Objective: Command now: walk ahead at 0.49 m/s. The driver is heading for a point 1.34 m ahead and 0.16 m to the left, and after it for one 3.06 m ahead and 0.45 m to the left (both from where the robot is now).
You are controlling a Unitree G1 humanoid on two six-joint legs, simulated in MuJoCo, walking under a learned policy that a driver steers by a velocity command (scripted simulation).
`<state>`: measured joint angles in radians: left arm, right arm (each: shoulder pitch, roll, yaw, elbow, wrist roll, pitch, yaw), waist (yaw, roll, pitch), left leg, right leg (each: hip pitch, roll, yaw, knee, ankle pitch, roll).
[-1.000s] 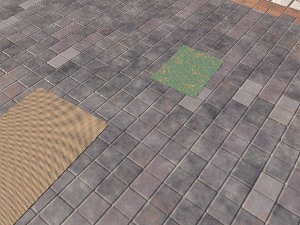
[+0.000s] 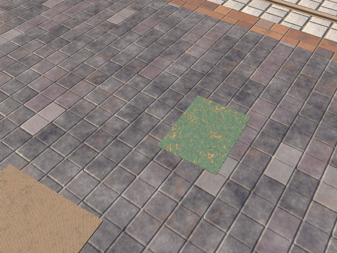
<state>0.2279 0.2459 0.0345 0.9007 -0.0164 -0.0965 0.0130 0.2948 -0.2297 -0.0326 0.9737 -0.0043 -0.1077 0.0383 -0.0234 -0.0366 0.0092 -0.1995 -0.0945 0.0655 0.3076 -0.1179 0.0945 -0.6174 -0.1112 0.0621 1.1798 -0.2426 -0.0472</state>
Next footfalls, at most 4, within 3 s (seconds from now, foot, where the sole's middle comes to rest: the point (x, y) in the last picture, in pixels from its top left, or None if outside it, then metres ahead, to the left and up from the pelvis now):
0.32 right None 0.34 -0.17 -0.78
0.88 left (154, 220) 0.65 0.07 -0.78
1.44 right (201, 158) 0.96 -0.15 -0.78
1.90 left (156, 172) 0.89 0.07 -0.78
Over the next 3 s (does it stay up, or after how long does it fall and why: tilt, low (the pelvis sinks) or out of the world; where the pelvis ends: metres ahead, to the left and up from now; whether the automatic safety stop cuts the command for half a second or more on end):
stays up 0.91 0.04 0.00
